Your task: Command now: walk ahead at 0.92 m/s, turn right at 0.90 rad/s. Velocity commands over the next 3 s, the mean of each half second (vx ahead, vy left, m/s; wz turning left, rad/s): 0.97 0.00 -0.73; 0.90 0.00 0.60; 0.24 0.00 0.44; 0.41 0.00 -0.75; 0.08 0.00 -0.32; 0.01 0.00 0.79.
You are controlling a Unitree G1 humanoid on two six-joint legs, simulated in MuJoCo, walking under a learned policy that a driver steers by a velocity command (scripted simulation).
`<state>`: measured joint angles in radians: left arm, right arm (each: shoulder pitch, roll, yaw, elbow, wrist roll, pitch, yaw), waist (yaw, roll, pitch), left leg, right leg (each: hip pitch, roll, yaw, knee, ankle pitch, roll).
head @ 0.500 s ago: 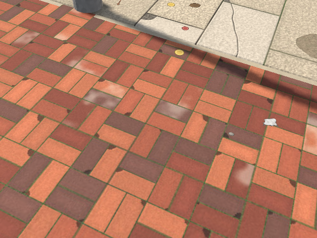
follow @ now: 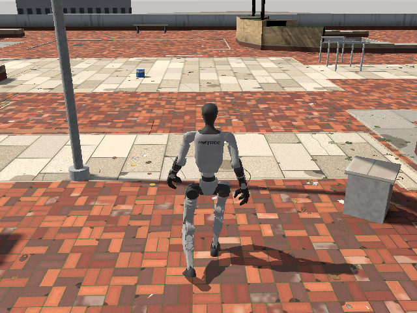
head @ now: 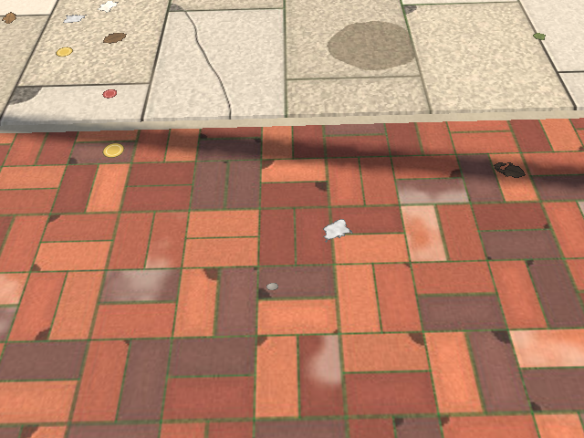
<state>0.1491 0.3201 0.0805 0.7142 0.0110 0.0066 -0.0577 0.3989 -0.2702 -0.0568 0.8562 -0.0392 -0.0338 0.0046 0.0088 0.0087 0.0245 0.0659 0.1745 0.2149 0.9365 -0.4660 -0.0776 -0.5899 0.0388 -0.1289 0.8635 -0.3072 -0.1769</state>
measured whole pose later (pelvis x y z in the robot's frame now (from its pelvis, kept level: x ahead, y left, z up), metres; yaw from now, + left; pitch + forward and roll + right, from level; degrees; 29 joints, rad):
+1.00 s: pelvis +0.89 -0.22 +0.05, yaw +0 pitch +2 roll -1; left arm 0.27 0.29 0.04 0.76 0.01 -0.09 0.02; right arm 0.23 -0.36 -0.10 0.77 0.03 -0.02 0.02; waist 0.01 0.06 0.03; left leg -0.59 0.01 0.02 1.19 -0.33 0.04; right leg -0.17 -0.03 -0.13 0.44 -0.30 0.01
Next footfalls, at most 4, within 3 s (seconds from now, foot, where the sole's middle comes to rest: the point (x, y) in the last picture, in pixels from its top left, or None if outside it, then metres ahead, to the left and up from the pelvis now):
0.42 left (319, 365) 0.63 -0.01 -0.72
0.82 right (446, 271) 0.88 -0.34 -0.72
1.18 left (362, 177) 1.22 -0.15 -0.72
1.72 right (445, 163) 1.28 -0.41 -0.72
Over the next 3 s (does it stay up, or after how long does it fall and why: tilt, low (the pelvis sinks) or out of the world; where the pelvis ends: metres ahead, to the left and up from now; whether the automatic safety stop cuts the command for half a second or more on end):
stays up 1.53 -0.35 0.06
